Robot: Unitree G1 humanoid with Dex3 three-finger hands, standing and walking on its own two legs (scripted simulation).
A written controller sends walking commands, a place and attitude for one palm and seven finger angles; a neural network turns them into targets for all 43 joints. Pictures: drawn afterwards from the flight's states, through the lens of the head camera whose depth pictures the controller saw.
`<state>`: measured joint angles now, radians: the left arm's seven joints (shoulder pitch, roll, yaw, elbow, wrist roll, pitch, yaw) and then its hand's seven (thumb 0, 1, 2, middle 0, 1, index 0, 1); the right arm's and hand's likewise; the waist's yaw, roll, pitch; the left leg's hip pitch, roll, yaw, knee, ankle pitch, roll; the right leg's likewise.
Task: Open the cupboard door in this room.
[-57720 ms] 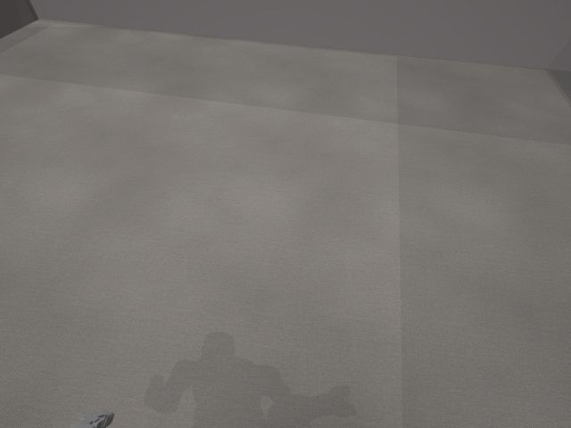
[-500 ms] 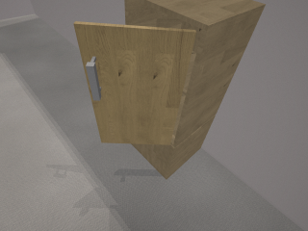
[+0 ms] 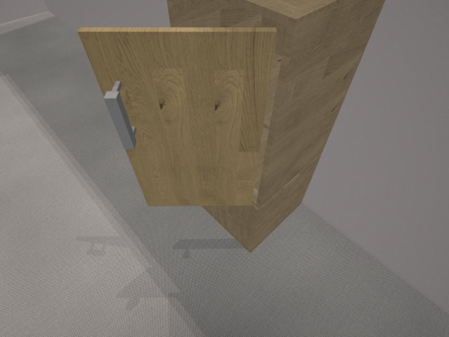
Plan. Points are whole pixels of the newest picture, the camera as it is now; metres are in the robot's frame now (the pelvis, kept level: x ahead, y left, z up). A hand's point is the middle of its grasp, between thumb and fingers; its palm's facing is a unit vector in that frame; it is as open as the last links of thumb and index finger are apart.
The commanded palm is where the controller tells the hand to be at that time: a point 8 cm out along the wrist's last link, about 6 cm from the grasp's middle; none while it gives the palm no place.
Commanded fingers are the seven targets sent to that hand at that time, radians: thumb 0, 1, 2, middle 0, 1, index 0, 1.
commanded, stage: come to a stop and stand still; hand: left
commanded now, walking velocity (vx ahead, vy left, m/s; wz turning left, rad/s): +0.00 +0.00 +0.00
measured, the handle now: (124, 115) +0.53 +0.25 +0.08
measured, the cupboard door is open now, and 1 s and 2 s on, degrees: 47 47 47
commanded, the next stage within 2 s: look again from close up in 0.70 s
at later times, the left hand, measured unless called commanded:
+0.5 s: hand out of the picture +0.00 +0.14 -0.16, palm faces +0.02 -0.97 -0.25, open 7.3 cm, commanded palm none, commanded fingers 0.00 0.90 0.90 -0.20 -0.30 -0.20 -0.30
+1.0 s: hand out of the picture +0.01 +0.13 -0.16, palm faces +0.04 -0.97 -0.24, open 7.3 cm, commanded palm none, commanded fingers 0.00 0.90 0.90 -0.20 -0.30 -0.20 -0.30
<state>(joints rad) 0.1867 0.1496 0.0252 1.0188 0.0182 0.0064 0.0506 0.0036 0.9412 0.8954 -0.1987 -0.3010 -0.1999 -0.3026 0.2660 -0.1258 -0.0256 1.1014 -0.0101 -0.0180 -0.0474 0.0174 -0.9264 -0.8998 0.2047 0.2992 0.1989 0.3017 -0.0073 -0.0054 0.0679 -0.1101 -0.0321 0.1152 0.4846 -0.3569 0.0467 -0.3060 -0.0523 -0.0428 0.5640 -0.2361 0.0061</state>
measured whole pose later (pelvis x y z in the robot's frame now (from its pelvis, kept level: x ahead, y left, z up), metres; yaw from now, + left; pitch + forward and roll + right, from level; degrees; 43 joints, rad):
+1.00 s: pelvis +0.00 -0.05 +0.01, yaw +1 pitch -1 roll +1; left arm 0.25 0.15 -0.01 1.14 0.01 -0.03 0.04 0.01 0.94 0.90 -0.20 -0.30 -0.20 -0.30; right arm 0.35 -0.13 0.02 1.14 -0.01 -0.03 -0.03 0.00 -0.91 -0.90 0.20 0.30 0.20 0.30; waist -0.01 0.04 0.03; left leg -0.07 0.04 0.07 0.40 -0.30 -0.03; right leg -0.25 0.02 -0.10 0.45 -0.19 -0.07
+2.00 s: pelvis -0.03 -0.03 -0.07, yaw +5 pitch +11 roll -1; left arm 0.44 0.21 0.12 -0.05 -0.22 -0.45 -0.20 0.02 0.42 0.69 -0.23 -0.61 -0.24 -0.61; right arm 0.17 -0.24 0.02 0.44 0.01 -0.23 -0.03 0.01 -0.90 -0.90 0.20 0.30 0.20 0.30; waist 0.05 -0.01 -0.10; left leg -0.71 0.01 0.00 1.10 -0.58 0.01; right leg -0.81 -0.06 -0.15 1.02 -0.41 -0.04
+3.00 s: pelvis -0.01 -0.02 -0.01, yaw +4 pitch +3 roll -1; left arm -0.09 0.42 0.43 0.33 -0.33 -0.11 -0.45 -0.01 -0.49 0.30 -0.30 -1.20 -0.30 -1.20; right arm 0.27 -0.27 0.08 0.61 0.05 -0.24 -0.10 0.01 -0.90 -0.90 0.21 0.30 0.20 0.30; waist 0.03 0.03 -0.03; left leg -0.31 0.01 0.03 0.68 -0.42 0.02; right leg -0.43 -0.03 -0.12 0.64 -0.26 -0.02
